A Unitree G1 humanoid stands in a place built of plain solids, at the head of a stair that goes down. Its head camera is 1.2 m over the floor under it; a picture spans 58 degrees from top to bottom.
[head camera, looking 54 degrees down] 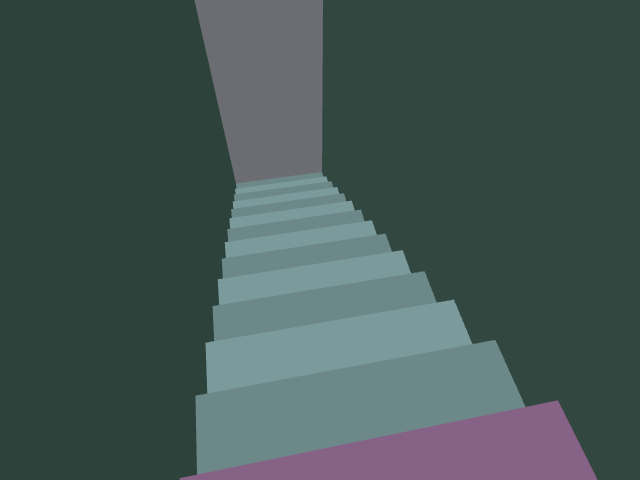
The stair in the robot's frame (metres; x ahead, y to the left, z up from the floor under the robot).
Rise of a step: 0.19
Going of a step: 0.26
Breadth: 1.02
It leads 11 degrees to the left of straight ahead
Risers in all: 14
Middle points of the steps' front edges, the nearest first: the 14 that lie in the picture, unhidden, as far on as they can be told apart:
0.25 -0.15 0.00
0.50 -0.10 -0.18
0.75 -0.05 -0.37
1.00 -0.01 -0.56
1.26 0.04 -0.75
1.51 0.09 -0.93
1.76 0.14 -1.12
2.01 0.18 -1.31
2.27 0.23 -1.49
2.52 0.28 -1.68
2.77 0.33 -1.87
3.02 0.37 -2.05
3.28 0.42 -2.24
3.53 0.47 -2.43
